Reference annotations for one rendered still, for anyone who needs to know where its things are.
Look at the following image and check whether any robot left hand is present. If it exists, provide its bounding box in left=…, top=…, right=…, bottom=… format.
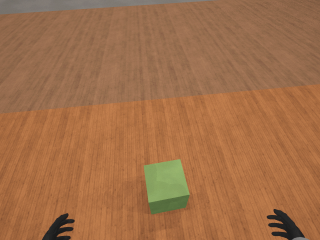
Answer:
left=42, top=213, right=75, bottom=240

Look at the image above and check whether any carton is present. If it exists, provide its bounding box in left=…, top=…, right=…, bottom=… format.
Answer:
left=144, top=159, right=190, bottom=215

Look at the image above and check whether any robot right hand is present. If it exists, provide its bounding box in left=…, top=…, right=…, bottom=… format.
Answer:
left=267, top=209, right=305, bottom=240

